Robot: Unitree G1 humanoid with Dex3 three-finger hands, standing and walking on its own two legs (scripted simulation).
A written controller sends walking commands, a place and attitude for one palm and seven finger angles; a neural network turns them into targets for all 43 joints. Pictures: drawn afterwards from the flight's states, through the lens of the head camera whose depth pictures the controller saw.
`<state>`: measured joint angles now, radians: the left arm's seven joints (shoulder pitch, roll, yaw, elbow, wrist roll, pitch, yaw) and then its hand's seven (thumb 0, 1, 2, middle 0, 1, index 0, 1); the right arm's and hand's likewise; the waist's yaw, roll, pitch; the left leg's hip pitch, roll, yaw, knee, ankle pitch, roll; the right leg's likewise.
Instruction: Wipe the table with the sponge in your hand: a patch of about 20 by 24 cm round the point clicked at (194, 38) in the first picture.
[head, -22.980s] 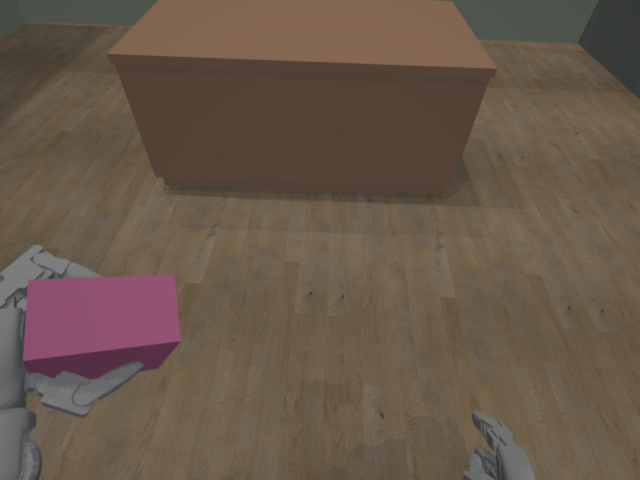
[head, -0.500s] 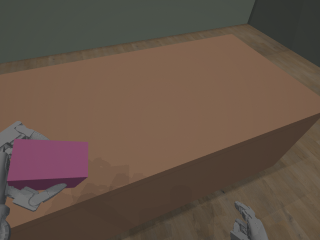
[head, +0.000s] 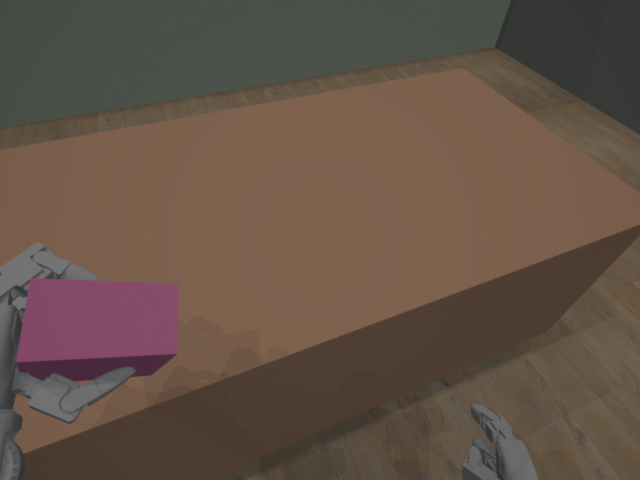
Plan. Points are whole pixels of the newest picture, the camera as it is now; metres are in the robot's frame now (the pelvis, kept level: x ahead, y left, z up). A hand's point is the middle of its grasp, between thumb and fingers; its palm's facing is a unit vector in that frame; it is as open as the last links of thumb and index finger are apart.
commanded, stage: shuffle to correct the standing spot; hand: left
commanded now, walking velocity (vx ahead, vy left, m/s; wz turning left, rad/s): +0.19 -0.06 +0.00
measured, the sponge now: (121, 334) +0.22 +0.21 +0.14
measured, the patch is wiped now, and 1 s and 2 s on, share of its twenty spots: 0.00 0.00 0.00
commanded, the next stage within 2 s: come to a stop and stand still in 0.82 s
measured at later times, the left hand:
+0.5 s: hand (76, 330) +0.22 +0.24 +0.15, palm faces +0.32 -0.86 -0.40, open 10.4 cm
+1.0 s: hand (60, 316) +0.22 +0.25 +0.17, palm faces +0.34 -0.81 -0.48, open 10.4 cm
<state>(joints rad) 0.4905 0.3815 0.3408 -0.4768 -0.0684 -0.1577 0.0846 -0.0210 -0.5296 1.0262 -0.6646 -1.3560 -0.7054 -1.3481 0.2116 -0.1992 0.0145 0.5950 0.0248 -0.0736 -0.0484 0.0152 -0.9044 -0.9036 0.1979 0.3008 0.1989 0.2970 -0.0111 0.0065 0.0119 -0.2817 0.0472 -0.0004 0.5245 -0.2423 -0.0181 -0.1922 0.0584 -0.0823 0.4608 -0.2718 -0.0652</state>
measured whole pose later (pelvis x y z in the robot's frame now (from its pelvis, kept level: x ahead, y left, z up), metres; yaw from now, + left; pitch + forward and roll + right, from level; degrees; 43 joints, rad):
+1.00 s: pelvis +0.00 +0.00 +0.00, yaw +0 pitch +0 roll -1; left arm 0.36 0.45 0.36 -0.42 -0.02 -0.16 0.05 -0.02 -0.53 1.03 -0.67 -1.35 -0.71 -1.35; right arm 0.23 -0.19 0.00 0.60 0.01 -0.10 -0.05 0.01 -0.90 -0.90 0.20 0.30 0.20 0.30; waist 0.04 0.00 0.03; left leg -0.31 0.06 0.01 0.58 -0.27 0.00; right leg -0.20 0.06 -0.08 0.47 -0.27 -0.07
